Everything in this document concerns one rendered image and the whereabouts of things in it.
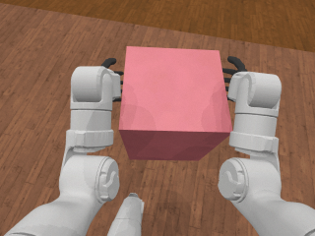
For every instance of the robot left forearm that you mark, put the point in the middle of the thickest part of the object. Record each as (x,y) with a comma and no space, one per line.
(93,89)

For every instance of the robot right forearm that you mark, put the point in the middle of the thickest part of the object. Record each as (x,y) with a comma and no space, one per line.
(257,99)

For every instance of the left robot hand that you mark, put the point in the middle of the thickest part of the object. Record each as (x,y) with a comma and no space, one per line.
(106,64)

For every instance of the robot left shin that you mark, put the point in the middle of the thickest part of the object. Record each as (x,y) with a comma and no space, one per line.
(133,195)

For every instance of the right robot hand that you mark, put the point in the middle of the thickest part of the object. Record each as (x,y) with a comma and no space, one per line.
(238,64)

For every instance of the carton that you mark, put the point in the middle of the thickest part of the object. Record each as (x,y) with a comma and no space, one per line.
(174,104)

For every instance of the left robot upper arm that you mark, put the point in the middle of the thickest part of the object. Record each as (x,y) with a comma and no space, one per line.
(86,183)

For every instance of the right robot upper arm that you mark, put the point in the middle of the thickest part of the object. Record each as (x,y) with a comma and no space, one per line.
(254,187)

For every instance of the robot left thigh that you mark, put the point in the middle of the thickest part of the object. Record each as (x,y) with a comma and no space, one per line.
(128,220)

